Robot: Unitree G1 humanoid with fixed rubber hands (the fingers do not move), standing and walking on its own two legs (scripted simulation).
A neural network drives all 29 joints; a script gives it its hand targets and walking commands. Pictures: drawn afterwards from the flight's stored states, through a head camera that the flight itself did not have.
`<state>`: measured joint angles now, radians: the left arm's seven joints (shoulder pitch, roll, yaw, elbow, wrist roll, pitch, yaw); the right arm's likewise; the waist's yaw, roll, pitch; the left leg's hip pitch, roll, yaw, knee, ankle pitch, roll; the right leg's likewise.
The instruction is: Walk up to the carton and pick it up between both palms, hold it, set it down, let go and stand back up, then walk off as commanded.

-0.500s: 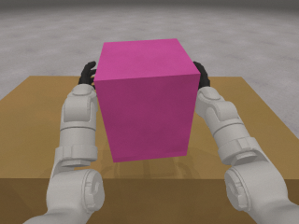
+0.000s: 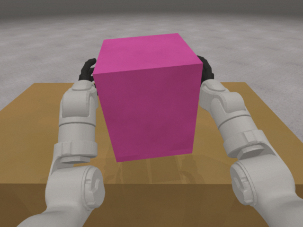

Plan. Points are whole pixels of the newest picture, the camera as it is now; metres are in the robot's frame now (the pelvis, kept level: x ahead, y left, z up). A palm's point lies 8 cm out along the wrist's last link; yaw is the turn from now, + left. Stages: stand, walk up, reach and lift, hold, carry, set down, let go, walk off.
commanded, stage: reach and lift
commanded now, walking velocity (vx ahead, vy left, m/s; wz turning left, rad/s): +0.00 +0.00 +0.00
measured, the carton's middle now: (147, 96) +0.40 -0.01 +0.23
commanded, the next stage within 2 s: hold in 0.04 s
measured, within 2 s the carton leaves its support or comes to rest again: neither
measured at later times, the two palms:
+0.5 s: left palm (81, 81) +0.38 +0.15 +0.30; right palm (205, 76) +0.37 -0.14 +0.29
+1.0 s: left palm (81, 78) +0.38 +0.15 +0.30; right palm (205, 72) +0.37 -0.14 +0.30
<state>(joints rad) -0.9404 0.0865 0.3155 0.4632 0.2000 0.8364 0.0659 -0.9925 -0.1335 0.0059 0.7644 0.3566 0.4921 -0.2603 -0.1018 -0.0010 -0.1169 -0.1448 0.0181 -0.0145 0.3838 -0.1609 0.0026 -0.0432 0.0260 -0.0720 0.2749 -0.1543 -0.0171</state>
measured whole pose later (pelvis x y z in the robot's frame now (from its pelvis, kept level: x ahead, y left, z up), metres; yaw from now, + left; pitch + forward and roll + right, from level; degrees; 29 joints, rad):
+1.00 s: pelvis +0.00 +0.00 +0.00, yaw +0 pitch -3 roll -2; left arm -1.04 0.12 0.32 0.55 0.18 0.90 0.06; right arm -1.11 -0.17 0.03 0.84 0.41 0.59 -0.28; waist -0.08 0.01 -0.18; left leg -0.19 0.02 -0.04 0.40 -0.17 0.00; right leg -0.08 0.04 -0.05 0.28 -0.15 -0.02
